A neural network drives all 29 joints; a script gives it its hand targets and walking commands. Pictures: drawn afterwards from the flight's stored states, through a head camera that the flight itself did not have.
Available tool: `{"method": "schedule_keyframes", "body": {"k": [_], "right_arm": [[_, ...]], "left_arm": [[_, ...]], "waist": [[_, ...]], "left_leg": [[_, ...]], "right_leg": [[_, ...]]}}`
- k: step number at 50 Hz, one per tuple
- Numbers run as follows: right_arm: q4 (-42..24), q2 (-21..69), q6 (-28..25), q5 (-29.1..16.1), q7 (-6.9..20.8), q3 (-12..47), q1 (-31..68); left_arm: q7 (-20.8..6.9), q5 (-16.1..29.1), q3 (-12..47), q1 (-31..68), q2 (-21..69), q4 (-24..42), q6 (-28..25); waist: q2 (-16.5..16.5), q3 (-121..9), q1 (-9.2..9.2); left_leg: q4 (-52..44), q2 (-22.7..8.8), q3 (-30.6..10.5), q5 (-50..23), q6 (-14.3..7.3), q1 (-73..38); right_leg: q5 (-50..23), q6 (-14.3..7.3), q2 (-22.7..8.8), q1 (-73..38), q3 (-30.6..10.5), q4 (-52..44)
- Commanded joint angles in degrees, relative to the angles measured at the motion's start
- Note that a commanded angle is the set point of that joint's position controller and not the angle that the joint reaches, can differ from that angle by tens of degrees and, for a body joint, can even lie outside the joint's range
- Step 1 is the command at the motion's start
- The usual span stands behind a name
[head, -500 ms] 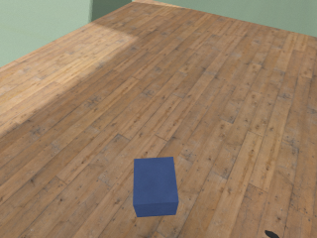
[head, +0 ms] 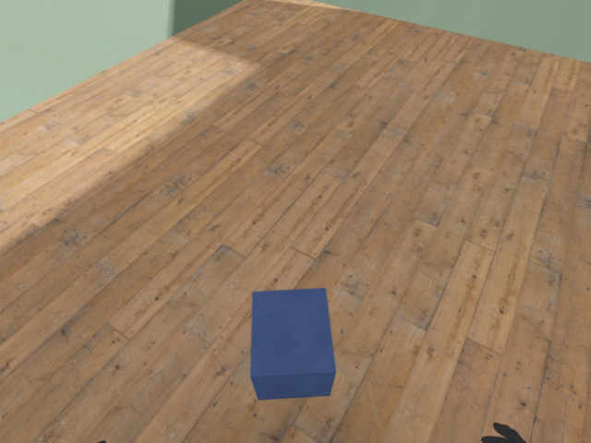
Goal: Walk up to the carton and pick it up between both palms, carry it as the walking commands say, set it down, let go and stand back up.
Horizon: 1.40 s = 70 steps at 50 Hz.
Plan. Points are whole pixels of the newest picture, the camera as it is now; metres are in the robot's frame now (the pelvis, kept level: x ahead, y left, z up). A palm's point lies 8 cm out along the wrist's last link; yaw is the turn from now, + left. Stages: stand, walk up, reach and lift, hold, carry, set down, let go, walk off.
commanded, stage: reach and lift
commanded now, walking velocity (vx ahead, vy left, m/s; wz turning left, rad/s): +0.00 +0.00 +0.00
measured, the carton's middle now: (291, 344) +0.49 +0.01 -0.65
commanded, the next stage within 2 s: none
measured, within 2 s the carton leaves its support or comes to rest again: neither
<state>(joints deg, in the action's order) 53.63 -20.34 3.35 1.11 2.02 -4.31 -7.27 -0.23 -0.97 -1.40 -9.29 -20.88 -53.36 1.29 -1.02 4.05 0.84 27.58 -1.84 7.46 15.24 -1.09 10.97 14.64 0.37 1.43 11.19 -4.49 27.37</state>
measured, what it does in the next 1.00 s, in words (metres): lowers itself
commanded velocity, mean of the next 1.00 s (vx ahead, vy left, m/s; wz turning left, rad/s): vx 0.00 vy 0.00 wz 0.00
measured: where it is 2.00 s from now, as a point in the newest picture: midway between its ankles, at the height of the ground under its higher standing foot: outside the picture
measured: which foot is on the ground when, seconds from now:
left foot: down 0.00-1.00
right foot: down 0.00-1.00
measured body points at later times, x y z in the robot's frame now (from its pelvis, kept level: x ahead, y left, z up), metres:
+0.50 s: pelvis -0.02 +0.00 -0.04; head +0.11 +0.01 +0.38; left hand +0.21 +0.28 -0.15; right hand +0.22 -0.27 -0.15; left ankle +0.00 +0.10 -0.74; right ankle +0.00 -0.13 -0.74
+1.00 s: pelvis -0.08 -0.02 -0.08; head +0.17 +0.00 +0.29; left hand +0.34 +0.25 -0.19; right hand +0.35 -0.24 -0.19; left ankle +0.00 +0.10 -0.74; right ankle +0.00 -0.13 -0.74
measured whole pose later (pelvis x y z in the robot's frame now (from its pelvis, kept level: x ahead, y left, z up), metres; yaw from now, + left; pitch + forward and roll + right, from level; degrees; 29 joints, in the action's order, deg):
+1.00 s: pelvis -0.08 -0.02 -0.08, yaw +5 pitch +27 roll -1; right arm 40.2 -14.7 18.1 -5.2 -3.9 -12.2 41.3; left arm -2.6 0.9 -10.1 45.8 -21.6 -46.1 17.7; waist -0.5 6.6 3.3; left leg 56.6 -0.6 -0.8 16.5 0.2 67.0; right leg 19.0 -0.9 1.2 65.0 1.4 57.0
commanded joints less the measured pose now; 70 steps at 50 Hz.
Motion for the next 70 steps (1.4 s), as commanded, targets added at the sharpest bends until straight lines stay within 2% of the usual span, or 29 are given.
{"method": "schedule_keyframes", "body": {"k": [1,4,6,7,9,13,15,21,22,23,24,25,29,30,32,36,39,40,43,45,47,50,51,52,56,57,60,66,70], "right_arm": [[-22.86,-6.45,3.40,0.92,1.23,-2.06,13.24],[-24.65,-9.25,8.02,3.68,0.49,-8.16,4.90],[-26.08,-9.24,9.61,4.44,0.46,-9.70,4.36],[-26.48,-8.84,9.89,4.42,0.24,-9.76,3.35],[-24.02,-7.19,10.00,4.29,1.04,-9.80,2.70],[-22.94,-6.76,8.44,3.96,1.74,-9.57,6.02],[-23.78,-6.59,8.28,3.42,1.41,-9.53,7.04],[-26.20,-7.41,7.79,0.53,0.39,-10.12,15.34],[-26.23,-7.72,8.05,0.12,0.15,-10.13,15.03],[-27.04,-7.17,8.10,-0.58,0.03,-9.33,17.63],[-25.51,-7.74,8.97,-1.19,-0.19,-9.80,18.32],[-27.87,-7.74,9.40,-1.54,-0.33,-9.80,23.32],[-27.27,-7.05,10.95,-2.56,-1.33,-9.18,27.23],[-27.68,-7.09,11.09,-3.78,-1.53,-8.85,30.37],[-27.61,-5.47,12.06,-4.42,-2.27,-8.10,34.17],[-26.48,-2.92,13.03,-5.00,-4.22,-7.35,39.95],[-27.57,-4.36,12.44,-5.07,-5.36,-8.54,46.59],[-27.84,-4.20,12.58,-6.05,-5.52,-8.37,48.70],[-24.14,-4.67,13.04,-4.97,-5.98,-9.42,51.69],[-22.56,-4.28,13.43,-6.00,-6.31,-9.49,57.60],[-22.47,-5.34,12.63,-5.94,-6.44,-10.16,61.34],[-19.26,-6.01,12.20,-6.25,-6.17,-11.61,67.29],[-19.35,-6.25,11.85,-6.97,-5.89,-11.48,66.80],[-17.19,-6.42,11.47,-6.24,-5.71,-12.01,68.14],[-16.53,-6.21,9.91,-7.51,-5.41,-12.24,74.58],[-14.88,-7.67,9.44,-6.76,-5.33,-13.01,77.87],[-13.44,-8.30,8.81,-6.91,-4.95,-13.44,79.63],[-17.57,-11.06,6.83,-6.51,-4.28,-15.21,89.05],[-15.37,-13.15,7.57,-5.31,-3.76,-15.47,95.33]], "left_arm": [[-2.20,-2.60,-5.23,12.74,-6.85,23.80,6.38],[-2.73,-3.78,-6.82,9.93,-9.43,27.01,12.73],[-2.34,-4.30,-7.88,7.94,-7.04,26.91,14.78],[-2.28,-4.99,-8.63,7.84,-6.83,27.48,15.11],[-1.99,-5.00,-9.08,7.24,-4.32,28.40,15.01],[-0.65,-4.55,-8.45,8.98,-3.24,30.36,13.55],[-0.45,-3.94,-7.43,11.83,-2.82,30.25,13.18],[-0.15,-1.42,-6.29,21.21,-3.85,30.38,12.78],[0.01,-2.25,-7.33,21.65,-5.31,29.83,12.93],[0.05,-1.36,-7.34,23.42,-5.31,29.34,12.84],[-0.07,-1.34,-6.20,26.02,-5.81,28.98,13.67],[-0.42,-1.31,-6.76,30.17,-6.49,28.71,13.94],[-0.29,-0.46,-7.93,34.61,-6.68,26.22,15.19],[-0.77,0.28,-7.31,37.08,-6.38,25.45,15.27],[-1.17,-0.74,-10.46,40.46,-9.08,23.31,15.48],[-2.22,-1.19,-11.79,45.75,-10.09,18.80,15.19],[-2.49,0.21,-11.31,54.29,-11.16,19.90,14.04],[-2.51,0.05,-11.71,57.71,-12.01,20.75,13.95],[-2.10,0.87,-10.58,61.91,-11.03,17.54,14.54],[-2.34,0.92,-11.37,67.72,-12.13,17.10,14.77],[-2.15,1.98,-10.84,70.82,-11.33,16.21,14.36],[-1.62,2.60,-9.70,76.88,-10.01,14.08,14.41],[-1.23,2.01,-10.53,76.06,-10.40,13.15,14.34],[-0.94,2.50,-9.86,78.72,-9.48,13.42,14.13],[0.29,1.88,-11.04,86.52,-10.18,11.60,13.05],[0.66,2.80,-10.09,90.09,-8.99,10.90,13.05],[1.82,1.62,-10.47,91.81,-8.44,9.70,13.03],[3.18,1.52,-13.02,100.00,-9.56,9.40,11.48],[3.43,2.61,-12.39,105.96,-9.07,9.98,12.36]], "waist": [[3.12,0.78,-2.50],[3.11,-5.55,0.18],[4.04,-9.11,1.30],[5.00,-11.24,1.19],[-0.07,-15.34,1.20],[-3.72,-17.49,0.74],[-1.97,-17.64,2.12],[-0.46,-25.71,2.37],[-2.17,-26.24,2.15],[-0.13,-27.95,1.76],[-2.66,-29.09,3.21],[-1.35,-27.31,2.30],[1.85,-32.99,2.43],[-0.02,-34.41,2.33],[1.88,-34.50,0.36],[3.96,-36.60,0.34],[2.60,-41.56,1.96],[-1.31,-43.39,1.22],[0.77,-45.28,3.51],[-1.94,-46.71,2.56],[-0.01,-50.85,3.83],[-2.55,-53.14,5.00],[-3.65,-55.04,3.82],[-3.09,-55.24,4.86],[-4.17,-61.48,3.73],[-3.39,-60.02,5.10],[-4.54,-65.81,4.43],[-3.13,-78.14,3.71],[-1.46,-79.91,4.84]], "left_leg": [[1.07,1.60,-4.14,2.41,1.76,0.21],[3.91,3.47,-4.57,-0.09,2.16,-10.55],[3.93,3.02,-5.51,-4.28,1.89,-7.82],[5.35,2.58,-5.90,-7.70,1.19,-6.46],[6.15,1.81,-6.55,-10.94,1.47,-2.59],[10.01,1.89,-7.81,-16.96,3.53,-1.60],[12.01,1.96,-7.99,-16.07,3.72,1.19],[18.12,2.17,-9.47,-19.95,3.52,5.30],[18.77,2.59,-9.31,-19.88,3.81,6.56],[19.87,2.71,-9.99,-22.19,3.17,8.11],[19.28,2.46,-9.37,-15.21,3.64,8.92],[19.25,2.08,-9.79,-10.74,3.07,12.05],[22.47,2.55,-9.44,-14.94,2.31,13.61],[22.70,2.46,-9.17,-12.31,2.28,15.76],[23.21,3.05,-8.16,-9.83,1.43,21.53],[24.17,3.70,-6.59,-7.63,0.45,29.46],[24.45,3.95,-7.01,-7.66,0.36,28.79],[25.02,3.76,-6.95,-7.72,0.61,27.18],[25.31,3.58,-6.57,-7.40,0.89,28.53],[25.81,3.50,-6.36,-6.35,1.01,29.94],[26.69,3.46,-6.83,-8.47,1.07,30.73],[26.28,3.53,-7.43,-9.17,1.71,28.23],[27.00,3.45,-7.68,-10.88,1.78,25.65],[27.17,3.58,-7.68,-11.45,2.07,26.44],[28.99,3.87,-8.15,-14.43,2.00,25.86],[28.56,3.81,-8.79,-13.43,2.04,26.16],[28.89,3.87,-8.93,-17.26,2.27,23.11],[31.67,4.02,-10.82,-27.88,1.48,15.47],[31.73,4.20,-10.76,-26.37,1.33,15.73]], "right_leg": [[5.83,-0.83,-0.61,14.72,5.91,-2.27],[5.92,-3.12,-3.17,17.73,4.99,-4.55],[-0.65,-1.57,-0.96,13.77,5.86,-1.49],[-4.54,-0.87,-0.17,12.93,5.60,0.51],[-7.08,-0.07,1.85,9.84,6.75,5.00],[-9.29,0.04,1.81,17.40,6.91,8.91],[-10.63,0.45,1.72,19.84,6.49,11.08],[-14.67,1.01,1.69,25.48,5.96,17.65],[-14.78,0.98,1.45,26.24,5.84,18.31],[-16.53,1.29,1.38,27.69,5.73,19.55],[-12.65,1.00,1.28,26.23,6.12,19.55],[-7.83,1.23,0.99,29.18,6.15,20.16],[-11.82,1.84,1.04,29.97,6.14,21.49],[-10.81,1.68,0.59,29.34,5.65,21.76],[-8.73,2.20,0.19,28.77,4.75,22.06],[-10.73,3.02,-0.40,24.72,3.58,22.56],[-10.44,3.11,-0.20,25.23,3.82,22.85],[-8.90,2.98,-0.22,27.77,3.86,23.18],[-8.15,2.96,0.33,30.72,5.03,22.85],[-6.64,2.64,0.02,32.11,4.48,22.85],[-9.85,2.59,0.38,32.20,4.74,23.76],[-8.81,2.47,0.94,37.10,6.44,24.12],[-9.11,2.17,1.14,38.67,6.69,24.33],[-9.38,2.43,1.36,40.19,6.99,24.69],[-11.08,2.24,1.67,43.32,6.83,25.82],[-8.91,2.43,1.76,46.16,7.34,26.05],[-11.61,2.31,2.12,47.24,8.22,26.36],[-16.27,2.09,3.05,50.72,8.42,28.36],[-15.82,1.69,3.07,49.60,8.57,28.54]]}}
